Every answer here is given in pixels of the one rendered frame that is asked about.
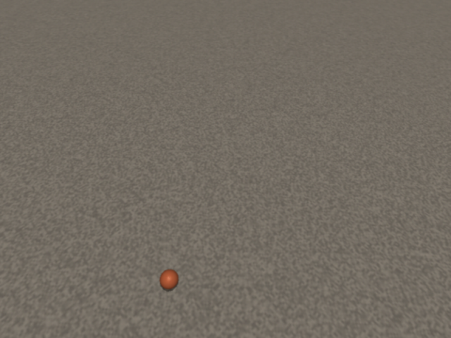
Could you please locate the ball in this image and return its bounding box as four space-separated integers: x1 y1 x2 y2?
160 269 178 289

